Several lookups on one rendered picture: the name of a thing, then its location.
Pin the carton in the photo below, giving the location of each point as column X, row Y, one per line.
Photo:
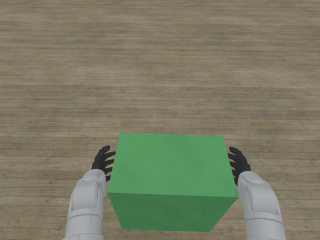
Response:
column 171, row 182

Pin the right robot hand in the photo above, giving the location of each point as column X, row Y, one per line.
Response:
column 240, row 163

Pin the robot left forearm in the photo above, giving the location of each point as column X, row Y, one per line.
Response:
column 86, row 207

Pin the robot right forearm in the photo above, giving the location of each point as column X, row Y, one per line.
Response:
column 262, row 214

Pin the left robot hand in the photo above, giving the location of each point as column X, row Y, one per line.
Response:
column 100, row 163

